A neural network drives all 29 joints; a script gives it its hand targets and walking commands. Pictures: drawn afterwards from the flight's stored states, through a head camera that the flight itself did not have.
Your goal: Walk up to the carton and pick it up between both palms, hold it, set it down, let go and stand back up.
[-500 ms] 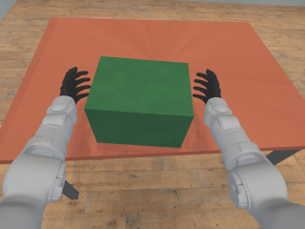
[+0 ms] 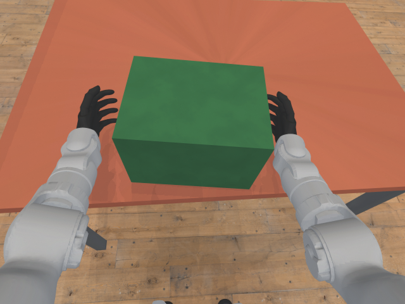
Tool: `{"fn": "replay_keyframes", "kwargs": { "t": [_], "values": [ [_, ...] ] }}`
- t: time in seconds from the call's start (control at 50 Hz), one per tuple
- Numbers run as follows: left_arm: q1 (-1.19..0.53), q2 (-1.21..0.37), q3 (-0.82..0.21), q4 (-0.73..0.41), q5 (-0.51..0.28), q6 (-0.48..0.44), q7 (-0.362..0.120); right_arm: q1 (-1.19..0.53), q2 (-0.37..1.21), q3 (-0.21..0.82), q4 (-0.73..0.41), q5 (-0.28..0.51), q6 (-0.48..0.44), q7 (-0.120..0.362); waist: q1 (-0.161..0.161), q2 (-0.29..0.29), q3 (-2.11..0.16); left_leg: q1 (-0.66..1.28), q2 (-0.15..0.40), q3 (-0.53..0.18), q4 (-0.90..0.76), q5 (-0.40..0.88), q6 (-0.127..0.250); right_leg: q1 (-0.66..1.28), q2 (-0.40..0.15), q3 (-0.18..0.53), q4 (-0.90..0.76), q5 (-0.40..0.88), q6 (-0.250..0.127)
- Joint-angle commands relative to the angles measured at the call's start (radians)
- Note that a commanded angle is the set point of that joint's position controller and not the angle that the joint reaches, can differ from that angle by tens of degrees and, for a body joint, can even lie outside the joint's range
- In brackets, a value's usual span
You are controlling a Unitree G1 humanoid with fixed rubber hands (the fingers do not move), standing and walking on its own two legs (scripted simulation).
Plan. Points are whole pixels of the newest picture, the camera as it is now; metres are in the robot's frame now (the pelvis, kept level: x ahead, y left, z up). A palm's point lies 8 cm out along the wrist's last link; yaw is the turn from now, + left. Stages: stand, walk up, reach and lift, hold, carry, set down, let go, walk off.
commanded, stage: reach and lift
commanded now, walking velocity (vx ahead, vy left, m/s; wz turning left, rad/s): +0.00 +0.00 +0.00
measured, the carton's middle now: (194, 126) +0.47 +0.03 +0.03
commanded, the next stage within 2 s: none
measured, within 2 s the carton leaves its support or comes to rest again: neither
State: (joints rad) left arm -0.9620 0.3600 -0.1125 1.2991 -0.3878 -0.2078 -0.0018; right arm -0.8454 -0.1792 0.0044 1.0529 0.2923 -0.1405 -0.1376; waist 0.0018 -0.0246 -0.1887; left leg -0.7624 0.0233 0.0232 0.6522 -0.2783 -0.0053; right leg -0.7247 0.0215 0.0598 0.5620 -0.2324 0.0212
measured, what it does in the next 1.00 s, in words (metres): stands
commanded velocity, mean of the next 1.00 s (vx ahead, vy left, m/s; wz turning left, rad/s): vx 0.00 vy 0.00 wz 0.00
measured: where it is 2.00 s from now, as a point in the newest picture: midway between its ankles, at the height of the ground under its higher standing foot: outside the picture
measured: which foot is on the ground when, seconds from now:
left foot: down 0.00-1.00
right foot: down 0.00-1.00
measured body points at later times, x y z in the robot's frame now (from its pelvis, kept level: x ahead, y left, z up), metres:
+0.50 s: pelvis +0.00 +0.00 +0.00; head +0.10 +0.02 +0.44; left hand +0.46 +0.22 +0.05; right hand +0.47 -0.14 +0.06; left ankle +0.00 +0.10 -0.72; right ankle +0.00 -0.15 -0.72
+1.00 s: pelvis +0.00 -0.01 +0.00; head +0.09 +0.01 +0.45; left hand +0.45 +0.21 +0.05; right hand +0.44 -0.14 +0.05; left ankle +0.00 +0.10 -0.72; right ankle +0.00 -0.15 -0.72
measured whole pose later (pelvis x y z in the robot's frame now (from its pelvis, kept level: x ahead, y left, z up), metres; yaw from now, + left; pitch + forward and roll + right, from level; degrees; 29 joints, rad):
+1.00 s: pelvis +0.00 -0.01 +0.00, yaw +0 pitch +20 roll -1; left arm -0.96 0.29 0.11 1.46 -0.08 -0.37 -0.03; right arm -0.80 0.01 -0.34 1.06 -0.17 -0.23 -0.16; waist 0.00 -0.02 -0.19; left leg -0.69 0.02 0.02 0.62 -0.28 -0.01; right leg -0.67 0.02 0.06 0.56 -0.24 0.03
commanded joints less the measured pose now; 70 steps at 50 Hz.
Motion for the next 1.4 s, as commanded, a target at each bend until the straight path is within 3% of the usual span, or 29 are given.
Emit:
{"fn": "replay_keyframes", "kwargs": {
  "t": [0.0, 0.08, 0.14, 0.16, 0.2, 0.26, 0.3, 0.32, 0.36, 0.4, 0.44, 0.52, 0.54, 0.58, 0.62, 0.64, 0.66, 0.68, 0.74, 0.8, 0.9, 0.96, 1.0, 1.02, 1.12, 1.18, 1.22, 1.28, 1.38],
  "values": [
    [-0.618, 0.138, 0.025, -0.231, 0.016, -0.080, 0.016, -0.569, -0.249, -0.084, -0.089, -0.032, -0.100, 0.022, -0.029, 0.250, -1.005, 0.635, 0.014, -0.034, 0.101, 0.822, -0.145, 0.121, 0.034, -0.149, 0.023, 0.353, -0.045],
    [-0.600, 0.098, 0.029, -0.199, 0.034, -0.073, -0.001, -0.556, -0.191, -0.073, -0.080, -0.037, -0.077, 0.015, -0.034, 0.210, -0.930, 0.546, -0.001, -0.022, 0.080, 0.734, -0.114, 0.196, 0.014, -0.126, 0.015, 0.397, -0.042],
    [-0.581, 0.110, 0.057, -0.247, 0.055, -0.083, 0.005, -0.541, -0.156, -0.057, -0.101, -0.031, -0.073, 0.013, 0.007, 0.203, -0.966, 0.567, 0.006, -0.021, 0.066, 0.785, -0.114, 0.221, 0.015, -0.126, 0.033, 0.435, -0.036],
    [-0.595, 0.076, 0.051, -0.164, 0.066, -0.070, -0.003, -0.560, -0.137, -0.057, -0.042, -0.043, -0.061, 0.015, -0.022, 0.194, -0.879, 0.522, 0.003, -0.019, 0.066, 0.736, -0.108, 0.199, 0.014, -0.128, 0.017, 0.404, -0.034],
    [-0.577, 0.084, 0.072, -0.233, 0.073, -0.091, -0.006, -0.552, -0.114, -0.065, -0.143, -0.053, -0.070, 0.010, -0.014, 0.164, -0.940, 0.501, -0.009, -0.001, 0.063, 0.706, -0.100, 0.294, 0.005, -0.108, 0.027, 0.463, -0.033],
    [-0.586, 0.025, 0.033, -0.215, 0.071, -0.089, -0.012, -0.565, -0.087, -0.095, -0.120, -0.076, -0.070, 0.011, -0.034, 0.173, -0.926, 0.539, -0.004, -0.011, 0.051, 0.727, -0.101, 0.256, 0.009, -0.128, 0.004, 0.430, -0.036],
    [-0.642, 0.023, 0.051, -0.132, 0.096, -0.100, -0.021, -0.582, -0.052, -0.086, -0.063, -0.093, -0.062, 0.016, -0.012, 0.174, -0.846, 0.461, -0.010, -0.001, 0.047, 0.643, -0.089, 0.236, -0.001, -0.124, 0.019, 0.367, -0.029],
    [-0.619, 0.023, 0.068, -0.257, 0.096, -0.104, -0.016, -0.582, -0.036, -0.089, -0.149, -0.092, -0.073, 0.010, -0.030, 0.156, -0.940, 0.512, -0.009, -0.002, 0.037, 0.668, -0.093, 0.307, -0.002, -0.122, 0.006, 0.415, -0.025],
    [-0.623, 0.027, 0.088, -0.211, 0.134, -0.109, -0.021, -0.597, -0.012, -0.091, -0.134, -0.114, -0.077, 0.010, -0.001, 0.183, -0.908, 0.451, -0.013, 0.008, 0.042, 0.660, -0.089, 0.312, -0.006, -0.119, 0.031, 0.441, -0.020],
    [-0.607, -0.027, 0.093, -0.278, 0.148, -0.119, -0.019, -0.577, 0.032, -0.101, -0.169, -0.133, -0.088, 0.011, -0.015, 0.148, -0.940, 0.472, -0.012, 0.000, 0.045, 0.698, -0.093, 0.328, 0.000, -0.122, 0.025, 0.481, -0.025],
    [-0.629, -0.057, 0.113, -0.193, 0.183, -0.119, -0.029, -0.579, 0.049, -0.114, -0.089, -0.164, -0.083, 0.017, -0.020, 0.172, -0.840, 0.482, -0.007, 0.004, 0.032, 0.678, -0.096, 0.289, -0.004, -0.118, 0.006, 0.418, -0.023],
    [-0.654, -0.116, 0.114, -0.239, 0.222, -0.149, -0.030, -0.592, 0.149, -0.141, -0.172, -0.222, -0.112, 0.026, -0.021, 0.180, -0.944, 0.495, -0.011, 0.006, 0.026, 0.697, -0.100, 0.357, -0.004, -0.123, 0.018, 0.476, -0.017],
    [-0.640, -0.120, 0.150, -0.178, 0.261, -0.139, -0.036, -0.578, 0.179, -0.167, -0.099, -0.239, -0.102, 0.030, -0.011, 0.196, -0.872, 0.488, -0.010, 0.010, 0.013, 0.665, -0.086, 0.368, -0.012, -0.123, -0.002, 0.442, -0.022],
    [-0.652, -0.248, 0.133, -0.179, 0.273, -0.143, -0.061, -0.599, 0.294, -0.156, -0.139, -0.289, -0.113, 0.051, -0.020, 0.150, -0.891, 0.534, -0.011, 0.015, 0.011, 0.704, -0.087, 0.384, -0.008, -0.123, -0.014, 0.477, -0.018],
    [-0.676, -0.418, 0.121, -0.196, 0.335, -0.159, -0.099, -0.605, 0.473, -0.153, -0.159, -0.365, -0.128, 0.092, -0.013, 0.195, -0.902, 0.577, -0.010, 0.008, 0.017, 0.765, -0.092, 0.389, -0.013, -0.138, 0.001, 0.469, -0.011],
    [-0.665, -0.545, 0.115, -0.126, 0.366, -0.161, -0.128, -0.608, 0.598, -0.175, -0.161, -0.419, -0.135, 0.120, -0.028, 0.179, -0.863, 0.601, -0.009, 0.006, -0.002, 0.751, -0.085, 0.389, -0.004, -0.146, -0.022, 0.452, -0.013],
    [-0.627, -0.626, 0.115, -0.116, 0.397, -0.178, -0.148, -0.596, 0.712, -0.137, -0.188, -0.451, -0.144, 0.145, 0.001, 0.157, -0.882, 0.617, -0.010, 0.005, -0.004, 0.783, -0.077, 0.436, -0.012, -0.137, -0.024, 0.491, -0.006],
    [-0.666, -0.686, 0.083, -0.114, 0.407, -0.192, -0.155, -0.568, 0.763, -0.122, -0.154, -0.471, -0.140, 0.161, -0.016, 0.172, -0.870, 0.624, -0.012, -0.003, -0.011, 0.773, -0.085, 0.446, -0.008, -0.134, -0.027, 0.497, -0.001],
    [-0.666, -0.727, 0.096, -0.059, 0.420, -0.216, -0.159, -0.513, 0.739, -0.172, -0.086, -0.537, -0.160, 0.177, -0.047, 0.193, -0.850, 0.657, -0.008, -0.004, -0.023, 0.793, -0.103, 0.461, -0.002, -0.151, -0.043, 0.505, -0.002],
    [-0.638, -0.722, 0.107, -0.012, 0.421, -0.225, -0.157, -0.546, 0.742, -0.144, -0.096, -0.530, -0.164, 0.185, -0.017, 0.186, -0.802, 0.630, -0.002, -0.004, -0.020, 0.821, -0.098, 0.446, 0.006, -0.149, -0.039, 0.503, -0.011],
    [-0.722, -0.701, 0.102, -0.015, 0.382, -0.243, -0.161, -0.554, 0.767, -0.164, -0.054, -0.549, -0.146, 0.186, -0.035, 0.154, -0.765, 0.586, -0.014, 0.012, -0.059, 0.642, -0.081, 0.497, -0.007, -0.145, -0.046, 0.446, -0.005],
    [-0.730, -0.732, 0.070, -0.037, 0.359, -0.252, -0.154, -0.540, 0.776, -0.139, -0.054, -0.536, -0.142, 0.189, -0.048, 0.171, -0.761, 0.599, -0.005, -0.009, -0.060, 0.680, -0.086, 0.469, -0.008, -0.153, -0.049, 0.443, -0.010],
    [-0.716, -0.731, 0.093, 0.002, 0.366, -0.247, -0.156, -0.572, 0.783, -0.119, -0.087, -0.519, -0.143, 0.191, -0.012, 0.166, -0.756, 0.576, -0.013, 0.002, -0.058, 0.667, -0.080, 0.465, -0.006, -0.142, -0.052, 0.430, -0.016],
    [-0.704, -0.717, 0.116, 0.021, 0.374, -0.238, -0.158, -0.569, 0.780, -0.119, -0.100, -0.534, -0.137, 0.185, -0.022, 0.128, -0.730, 0.523, -0.017, 0.002, -0.070, 0.606, -0.071, 0.504, -0.009, -0.143, -0.048, 0.432, -0.010],
    [-0.738, -0.737, 0.084, -0.014, 0.372, -0.241, -0.162, -0.548, 0.795, -0.118, -0.092, -0.533, -0.132, 0.187, -0.021, 0.158, -0.762, 0.513, -0.019, 0.006, -0.080, 0.567, -0.074, 0.540, -0.013, -0.133, -0.051, 0.426, -0.016],
    [-0.716, -0.720, 0.093, -0.023, 0.365, -0.242, -0.162, -0.535, 0.799, -0.097, -0.072, -0.518, -0.126, 0.182, -0.024, 0.145, -0.724, 0.504, -0.015, 0.004, -0.075, 0.590, -0.075, 0.556, -0.016, -0.128, -0.031, 0.475, -0.015],
    [-0.717, -0.724, 0.114, 0.008, 0.367, -0.234, -0.167, -0.568, 0.811, -0.103, -0.112, -0.519, -0.123, 0.184, -0.008, 0.111, -0.741, 0.461, -0.026, 0.014, -0.085, 0.502, -0.053, 0.572, -0.018, -0.122, -0.030, 0.441, -0.011],
    [-0.760, -0.746, 0.086, -0.036, 0.347, -0.242, -0.158, -0.568, 0.800, -0.103, -0.085, -0.516, -0.121, 0.186, -0.030, 0.134, -0.726, 0.492, -0.015, -0.007, -0.080, 0.531, -0.073, 0.552, -0.011, -0.129, -0.026, 0.439, -0.017],
    [-0.743, -0.735, 0.095, -0.033, 0.366, -0.238, -0.156, -0.575, 0.794, -0.108, -0.067, -0.510, -0.132, 0.187, -0.011, 0.164, -0.721, 0.492, -0.015, 0.008, -0.079, 0.570, -0.080, 0.510, -0.010, -0.135, -0.042, 0.418, -0.022]
  ]
}}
